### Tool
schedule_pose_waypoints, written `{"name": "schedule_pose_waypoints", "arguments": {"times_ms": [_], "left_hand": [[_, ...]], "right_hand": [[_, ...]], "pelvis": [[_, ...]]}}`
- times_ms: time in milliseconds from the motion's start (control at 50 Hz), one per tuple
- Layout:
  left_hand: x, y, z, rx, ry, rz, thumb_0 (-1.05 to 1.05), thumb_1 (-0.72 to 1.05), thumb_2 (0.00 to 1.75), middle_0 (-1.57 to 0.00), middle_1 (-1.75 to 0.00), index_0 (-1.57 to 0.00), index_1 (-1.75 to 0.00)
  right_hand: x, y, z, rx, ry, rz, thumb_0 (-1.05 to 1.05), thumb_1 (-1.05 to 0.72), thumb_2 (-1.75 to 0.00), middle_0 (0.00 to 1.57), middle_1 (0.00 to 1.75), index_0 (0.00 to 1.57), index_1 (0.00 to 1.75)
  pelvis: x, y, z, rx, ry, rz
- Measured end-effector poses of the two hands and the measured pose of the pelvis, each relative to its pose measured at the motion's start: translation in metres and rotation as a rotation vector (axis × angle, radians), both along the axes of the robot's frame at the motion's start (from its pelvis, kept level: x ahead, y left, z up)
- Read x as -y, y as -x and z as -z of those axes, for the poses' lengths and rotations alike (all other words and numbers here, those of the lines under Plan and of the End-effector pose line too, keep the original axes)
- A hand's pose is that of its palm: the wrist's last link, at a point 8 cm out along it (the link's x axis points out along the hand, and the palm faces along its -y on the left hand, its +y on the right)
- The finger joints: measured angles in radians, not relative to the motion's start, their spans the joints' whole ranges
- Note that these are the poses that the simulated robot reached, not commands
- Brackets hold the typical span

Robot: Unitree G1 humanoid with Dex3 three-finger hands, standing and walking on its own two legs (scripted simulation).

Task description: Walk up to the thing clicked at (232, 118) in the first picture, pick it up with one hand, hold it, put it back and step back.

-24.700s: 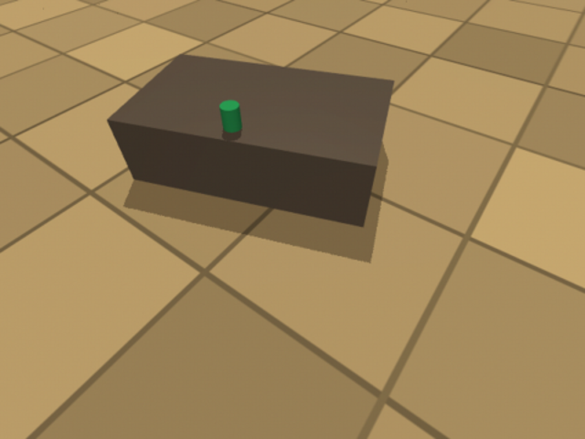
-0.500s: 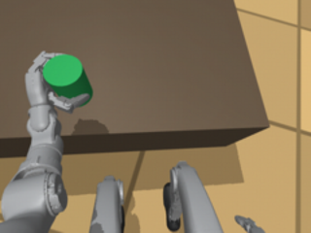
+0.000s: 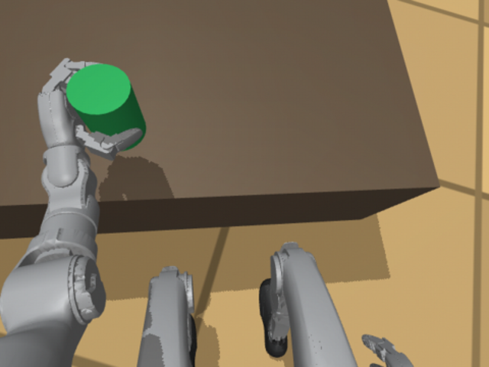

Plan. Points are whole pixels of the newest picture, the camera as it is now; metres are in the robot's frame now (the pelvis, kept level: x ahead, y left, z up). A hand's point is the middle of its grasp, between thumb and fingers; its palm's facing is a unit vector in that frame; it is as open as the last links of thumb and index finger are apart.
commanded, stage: lower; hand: left
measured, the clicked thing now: (111, 111) +0.51 +0.16 +0.00
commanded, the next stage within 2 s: loosen in 1.02 s
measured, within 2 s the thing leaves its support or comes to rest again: rests again in 0.84 s
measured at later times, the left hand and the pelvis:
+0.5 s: hand (115, 130) +0.52 +0.18 -0.08, palm faces +0.14 -0.99 -0.05, open 11.4 cm; pelvis -0.02 +0.00 -0.06, yaw +0 degrees
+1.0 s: hand (121, 135) +0.53 +0.17 -0.11, palm faces +0.12 -0.99 -0.06, open 11.4 cm; pelvis -0.03 +0.01 -0.10, yaw +0 degrees
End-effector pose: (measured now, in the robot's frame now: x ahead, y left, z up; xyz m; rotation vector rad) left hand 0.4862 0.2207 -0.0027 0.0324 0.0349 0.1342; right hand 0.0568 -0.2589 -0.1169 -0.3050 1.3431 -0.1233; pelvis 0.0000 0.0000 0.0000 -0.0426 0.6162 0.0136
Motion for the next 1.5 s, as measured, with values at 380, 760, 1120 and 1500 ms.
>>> {"name": "schedule_pose_waypoints", "arguments": {"times_ms": [380, 760, 1120, 1500], "left_hand": [[-0.001, -0.002, 0.067, -0.015, 0.0, -0.005, -0.01, -0.6, 1.05, -0.68, -1.06, -0.68, -1.05], [-0.004, -0.007, 0.093, -0.035, -0.016, 0.009, -0.01, -0.6, 1.05, -0.68, -1.06, -0.68, -1.05], [-0.005, -0.017, 0.102, -0.012, -0.028, 0.021, -0.01, -0.6, 1.05, -0.68, -1.06, -0.68, -1.05], [-0.008, -0.015, 0.103, 0.009, -0.006, 0.004, -0.01, -0.53, 0.54, -0.66, -0.68, -0.66, -0.68]], "right_hand": [[0.015, 0.028, 0.045, -0.069, 0.043, -0.018, 0.0, -0.94, -0.91, 0.2, 0.3, 0.2, 0.3], [0.006, 0.044, 0.078, -0.091, 0.034, -0.011, 0.0, -0.93, -0.91, 0.2, 0.3, 0.2, 0.3], [0.002, 0.057, 0.088, -0.133, 0.044, -0.009, 0.0, -0.92, -0.9, 0.2, 0.3, 0.2, 0.3], [0.004, 0.05, 0.09, -0.115, 0.054, -0.031, 0.0, -0.93, -0.9, 0.2, 0.3, 0.21, 0.3]], "pelvis": [[0.003, 0.015, 0.053, -0.017, 0.0, -0.003], [-0.004, 0.025, 0.086, -0.013, 0.01, -0.008], [-0.008, 0.028, 0.102, -0.017, 0.024, -0.017], [-0.009, 0.031, 0.106, -0.011, 0.028, -0.02]]}}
